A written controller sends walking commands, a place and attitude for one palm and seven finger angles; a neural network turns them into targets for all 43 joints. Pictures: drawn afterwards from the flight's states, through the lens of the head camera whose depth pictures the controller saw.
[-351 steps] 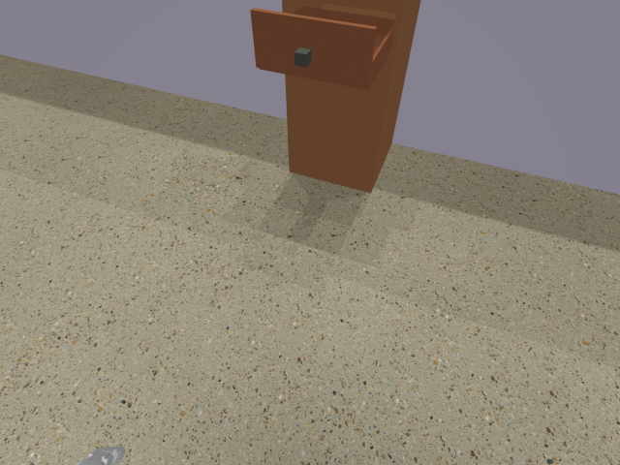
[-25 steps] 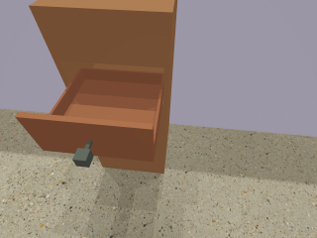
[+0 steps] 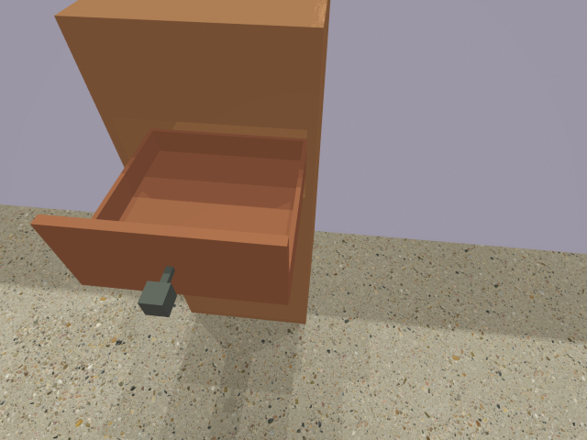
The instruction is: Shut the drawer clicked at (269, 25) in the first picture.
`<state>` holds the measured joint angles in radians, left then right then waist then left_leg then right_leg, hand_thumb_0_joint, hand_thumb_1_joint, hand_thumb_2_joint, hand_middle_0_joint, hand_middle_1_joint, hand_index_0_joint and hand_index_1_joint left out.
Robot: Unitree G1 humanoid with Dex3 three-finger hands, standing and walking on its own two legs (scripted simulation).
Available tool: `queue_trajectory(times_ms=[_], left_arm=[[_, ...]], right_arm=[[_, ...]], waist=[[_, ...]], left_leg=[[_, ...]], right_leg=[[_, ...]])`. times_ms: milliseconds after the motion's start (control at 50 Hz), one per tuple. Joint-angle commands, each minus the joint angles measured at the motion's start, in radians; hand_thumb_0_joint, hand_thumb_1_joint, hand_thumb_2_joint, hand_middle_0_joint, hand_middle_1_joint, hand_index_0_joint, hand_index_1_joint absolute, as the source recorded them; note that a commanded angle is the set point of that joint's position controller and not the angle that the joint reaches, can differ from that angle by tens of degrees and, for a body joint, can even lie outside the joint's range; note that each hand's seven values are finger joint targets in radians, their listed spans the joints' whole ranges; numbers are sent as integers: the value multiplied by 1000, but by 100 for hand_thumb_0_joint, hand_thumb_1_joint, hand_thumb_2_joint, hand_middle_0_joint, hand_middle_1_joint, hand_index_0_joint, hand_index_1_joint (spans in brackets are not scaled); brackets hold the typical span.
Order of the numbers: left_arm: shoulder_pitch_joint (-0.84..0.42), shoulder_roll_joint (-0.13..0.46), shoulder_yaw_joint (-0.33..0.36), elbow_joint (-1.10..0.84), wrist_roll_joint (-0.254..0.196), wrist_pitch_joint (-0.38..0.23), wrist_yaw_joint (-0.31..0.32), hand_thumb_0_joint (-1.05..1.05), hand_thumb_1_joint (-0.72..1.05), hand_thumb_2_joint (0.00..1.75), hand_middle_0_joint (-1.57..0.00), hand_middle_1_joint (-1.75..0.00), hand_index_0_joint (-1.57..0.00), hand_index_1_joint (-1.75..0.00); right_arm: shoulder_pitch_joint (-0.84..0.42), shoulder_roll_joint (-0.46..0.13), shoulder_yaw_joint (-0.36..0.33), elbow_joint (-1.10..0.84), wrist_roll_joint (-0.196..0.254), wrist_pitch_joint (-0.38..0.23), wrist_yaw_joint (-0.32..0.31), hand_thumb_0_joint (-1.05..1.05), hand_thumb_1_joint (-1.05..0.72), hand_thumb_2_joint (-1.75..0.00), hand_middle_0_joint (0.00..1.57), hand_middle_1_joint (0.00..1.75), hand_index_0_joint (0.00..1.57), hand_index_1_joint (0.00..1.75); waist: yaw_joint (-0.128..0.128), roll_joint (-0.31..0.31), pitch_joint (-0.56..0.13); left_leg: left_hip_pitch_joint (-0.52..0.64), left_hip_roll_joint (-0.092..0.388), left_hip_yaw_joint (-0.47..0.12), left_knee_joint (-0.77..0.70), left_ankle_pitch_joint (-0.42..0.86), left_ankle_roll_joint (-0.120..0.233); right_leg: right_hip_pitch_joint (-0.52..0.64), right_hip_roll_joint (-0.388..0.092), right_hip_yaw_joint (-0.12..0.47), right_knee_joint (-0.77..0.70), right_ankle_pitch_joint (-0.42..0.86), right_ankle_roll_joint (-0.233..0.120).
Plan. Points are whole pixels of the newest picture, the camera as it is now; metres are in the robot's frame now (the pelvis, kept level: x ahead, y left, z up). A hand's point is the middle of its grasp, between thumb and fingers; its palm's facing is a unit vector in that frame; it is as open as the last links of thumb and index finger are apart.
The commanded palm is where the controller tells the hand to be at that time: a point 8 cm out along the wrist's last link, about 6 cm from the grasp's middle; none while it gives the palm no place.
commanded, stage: look again from close up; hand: left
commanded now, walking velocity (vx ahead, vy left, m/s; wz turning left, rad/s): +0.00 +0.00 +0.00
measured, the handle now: (162, 288) +0.33 +0.23 -0.02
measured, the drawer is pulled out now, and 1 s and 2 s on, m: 0.28 0.28 0.28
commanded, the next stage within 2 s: raise the hand and make a fist in 0.32 s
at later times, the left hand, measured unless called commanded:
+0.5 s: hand out of the picture +0.03 +0.20 -0.14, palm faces +0.16 -0.96 -0.23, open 7.2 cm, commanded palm +0.09 +0.23 -0.07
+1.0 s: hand out of the picture +0.10 +0.18 -0.02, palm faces +0.04 -1.00 -0.05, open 5.1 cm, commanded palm +0.10 +0.23 -0.01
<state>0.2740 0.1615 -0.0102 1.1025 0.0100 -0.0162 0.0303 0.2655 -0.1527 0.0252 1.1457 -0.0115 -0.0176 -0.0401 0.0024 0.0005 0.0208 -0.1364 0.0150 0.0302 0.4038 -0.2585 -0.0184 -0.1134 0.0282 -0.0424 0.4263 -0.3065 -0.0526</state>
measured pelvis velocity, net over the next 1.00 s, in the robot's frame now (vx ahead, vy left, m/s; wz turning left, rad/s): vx -0.07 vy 0.01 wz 0.05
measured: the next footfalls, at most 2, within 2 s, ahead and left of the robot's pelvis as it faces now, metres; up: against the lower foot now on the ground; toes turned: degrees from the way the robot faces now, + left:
none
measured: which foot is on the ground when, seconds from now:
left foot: down 0.00-1.00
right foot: down 0.00-1.00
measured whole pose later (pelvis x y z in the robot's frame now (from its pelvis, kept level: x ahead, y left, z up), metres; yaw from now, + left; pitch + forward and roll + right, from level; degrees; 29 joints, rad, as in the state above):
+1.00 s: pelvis -0.07 +0.01 -0.08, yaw +3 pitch +10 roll -2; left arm 0.54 0.20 0.05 -0.12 -0.21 -0.46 -0.21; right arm 0.15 -0.23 0.02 0.45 0.02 -0.20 -0.04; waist 0.04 0.02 -0.12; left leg -0.81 0.01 -0.05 1.11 -0.48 0.00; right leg -0.72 0.01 -0.13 1.07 -0.52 -0.05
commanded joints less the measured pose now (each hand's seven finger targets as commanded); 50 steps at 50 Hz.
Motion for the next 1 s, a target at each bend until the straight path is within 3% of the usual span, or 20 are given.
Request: queue_trajectory(times_ms=[0,380,400,420,440,460,480,500,520,540,600,640,660,680,720,780,840,860,920,980], left_arm=[[71,114,22,-22,-1,-16,8,0,90,90,-20,-30,-20,-30],[84,86,21,-5,1,-14,8,0,90,90,-20,-30,-20,-30],[170,101,23,24,13,-42,50,0,90,90,-20,-30,-20,-30],[-543,316,96,-1510,-214,-252,18,0,90,90,-22,-32,-22,-32],[-159,260,123,-1282,-129,-211,63,0,90,90,-24,-34,-24,-34],[103,44,-10,-1116,-149,-73,95,0,90,90,-26,-37,-26,-37],[102,-75,-83,-1098,-169,-60,71,0,90,90,-28,-39,-28,-39],[33,-34,-65,-1176,-182,-104,55,0,90,90,-30,-41,-30,-41],[33,-1,-42,-1175,-179,-155,36,0,90,90,-32,-43,-32,-43],[93,-45,-51,-1109,-177,-203,9,0,90,90,-34,-45,-34,-45],[383,-96,-19,-977,-208,-378,-138,0,90,90,-40,-52,-40,-52],[425,-42,37,-992,-235,-514,-265,0,90,90,-44,-56,-44,-56],[423,53,121,-983,-224,-573,-318,0,90,90,-46,-58,-46,-58],[422,101,169,-1042,-220,-597,-341,0,90,90,-48,-60,-48,-60],[401,107,175,-1149,-222,-547,-336,0,90,90,-52,-65,-52,-65],[231,98,147,-1362,-237,-482,-262,0,90,90,-58,-71,-58,-71],[146,108,130,-1515,-224,-509,-204,0,90,90,-64,-78,-64,-78],[79,111,99,-1569,-216,-532,-206,0,90,90,-66,-80,-66,-80],[37,92,31,-1521,-224,-547,-255,0,90,90,-72,-86,-72,-86],[50,111,24,-1440,-236,-478,-311,0,90,90,-78,-93,-78,-93]], right_arm=[[54,-84,-18,-27,1,-11,-2,0,-90,-90,20,30,20,30],[77,-71,-20,-11,2,-17,-4,0,-90,-90,20,30,20,30],[-41,-104,-27,-90,12,-23,11,0,-90,-90,20,30,20,30],[10,-291,-52,-434,53,-172,-36,0,-90,-90,20,30,20,30],[-75,-198,-37,-385,31,-254,-68,0,-90,-90,20,30,20,30],[-65,-159,-56,-403,59,-286,-60,0,-90,-90,20,30,20,30],[-25,-183,-50,-369,61,-293,-52,0,-90,-90,20,30,20,30],[-56,-215,-65,-428,55,-312,-47,0,-90,-90,20,30,20,30],[-45,-239,-78,-451,37,-325,-44,0,-90,-90,20,30,20,30],[-47,-233,-84,-483,22,-332,-40,0,-90,-90,20,30,20,30],[-111,-213,-104,-592,13,-331,2,0,-90,-90,20,30,20,30],[-152,-214,-114,-649,16,-316,35,0,-90,-90,20,30,20,30],[-155,-222,-124,-667,19,-300,52,0,-90,-90,20,30,20,30],[-169,-220,-126,-713,19,-283,58,0,-90,-90,20,30,20,30],[-208,-208,-119,-795,29,-240,54,0,-90,-90,20,30,20,30],[-191,-196,-106,-852,39,-192,28,0,-90,-90,20,30,20,30],[-122,-180,-94,-855,34,-186,11,0,-90,-90,20,30,20,30],[-110,-185,-86,-849,28,-190,4,0,-90,-90,20,30,20,30],[-100,-193,-62,-819,33,-221,-9,0,-90,-90,20,30,20,30],[-107,-205,-50,-807,47,-249,-24,0,-90,-90,20,30,20,30]], waist=[[8,-24,24],[5,-4,40],[45,-31,83],[-99,129,-408],[9,293,-440],[-19,229,-268],[-41,100,-160],[-64,20,-62],[-91,-92,-92],[-89,-177,-69],[24,-264,-116],[44,-219,-145],[54,-138,-161],[73,-80,-226],[87,-23,-260],[43,48,-265],[-12,67,-289],[-42,37,-292],[-82,66,-235],[-73,48,-227]], left_leg=[[-7,80,-54,-38,231,36],[-7,82,-76,-55,238,47],[-123,76,-27,195,211,17],[172,-24,-26,34,328,62],[223,9,-7,42,498,66],[104,39,-44,55,552,46],[45,35,-51,83,461,48],[-27,18,-70,118,332,56],[-71,3,-70,161,241,60],[-151,-8,-72,207,164,58],[-363,-26,-49,316,75,24],[-472,-37,-29,396,43,9],[-493,-42,-22,437,50,3],[-511,-47,-5,462,59,11],[-537,-51,15,470,28,25],[-528,-42,-2,490,-46,39],[-500,-20,-34,521,-44,51],[-502,-12,-46,542,-47,57],[-522,-5,-69,554,-119,56],[-544,-9,-76,537,-181,56]], right_leg=[[-23,-139,108,-65,368,11],[-47,-131,100,-72,265,10],[-73,-202,177,-80,734,68],[26,-111,102,24,624,35],[2,-49,56,80,400,7],[-101,-46,-14,85,235,22],[-168,-40,-38,77,230,36],[-240,-37,-45,75,227,44],[-302,-34,-51,93,195,51],[-381,-28,-60,128,133,56],[-442,-24,-55,274,73,45],[-459,-37,-21,357,111,37],[-453,-49,13,394,147,25],[-440,-52,20,431,147,18],[-448,-46,25,457,93,16],[-512,-31,48,438,-10,20],[-556,-20,42,436,-21,25],[-582,-15,46,443,-28,30],[-640,-14,50,411,-137,29],[-620,-21,71,360,-245,34]])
